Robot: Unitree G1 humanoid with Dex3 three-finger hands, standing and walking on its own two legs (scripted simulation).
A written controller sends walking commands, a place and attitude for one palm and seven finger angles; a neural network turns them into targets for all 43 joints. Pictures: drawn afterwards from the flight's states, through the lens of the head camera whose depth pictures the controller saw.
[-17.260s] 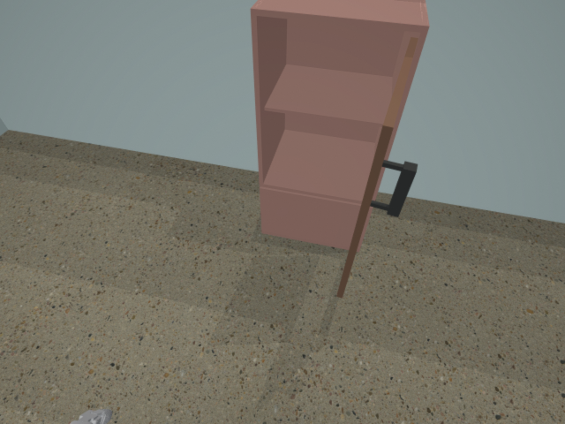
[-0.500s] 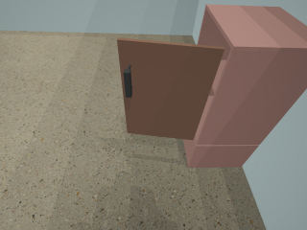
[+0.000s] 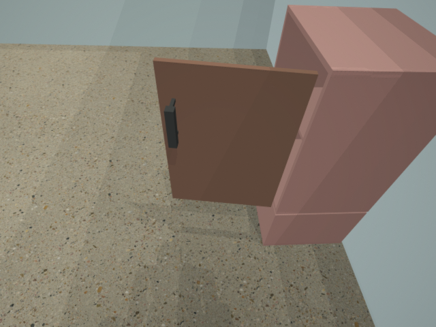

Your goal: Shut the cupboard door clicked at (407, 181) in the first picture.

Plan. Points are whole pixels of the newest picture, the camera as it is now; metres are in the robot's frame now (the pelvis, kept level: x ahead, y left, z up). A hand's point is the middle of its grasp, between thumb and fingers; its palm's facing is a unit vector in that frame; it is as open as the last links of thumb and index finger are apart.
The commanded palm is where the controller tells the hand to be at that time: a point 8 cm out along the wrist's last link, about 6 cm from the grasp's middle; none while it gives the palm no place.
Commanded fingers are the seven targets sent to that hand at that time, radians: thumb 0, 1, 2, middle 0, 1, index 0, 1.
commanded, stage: shuffle to correct the standing spot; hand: left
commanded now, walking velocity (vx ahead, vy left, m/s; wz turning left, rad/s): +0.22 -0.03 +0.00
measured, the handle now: (173, 123) +0.63 +0.17 -0.01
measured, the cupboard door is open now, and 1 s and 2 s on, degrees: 82 82 82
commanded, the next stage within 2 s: come to a stop and stand still in 0.48 s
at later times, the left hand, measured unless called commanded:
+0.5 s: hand out of the picture +0.12 +0.13 -0.17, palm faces +0.07 -0.99 -0.14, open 7.3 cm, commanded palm none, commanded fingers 0.00 0.90 0.90 -0.20 -0.30 -0.20 -0.30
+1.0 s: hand (169, 292) +0.23 +0.12 -0.16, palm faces +0.04 -0.97 -0.23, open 7.3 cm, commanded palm none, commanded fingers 0.00 0.90 0.90 -0.20 -0.30 -0.20 -0.30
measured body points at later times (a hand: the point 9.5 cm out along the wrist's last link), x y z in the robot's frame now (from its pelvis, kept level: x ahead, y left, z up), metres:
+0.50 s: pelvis +0.13 -0.03 +0.01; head +0.14 -0.02 +0.46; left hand +0.11 +0.18 -0.15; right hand +0.20 -0.27 -0.13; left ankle +0.19 +0.09 -0.71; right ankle +0.09 -0.12 -0.73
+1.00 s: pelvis +0.20 -0.06 +0.01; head +0.22 -0.08 +0.46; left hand +0.22 +0.17 -0.14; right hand +0.23 -0.30 -0.16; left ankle +0.19 +0.07 -0.72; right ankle +0.21 -0.16 -0.73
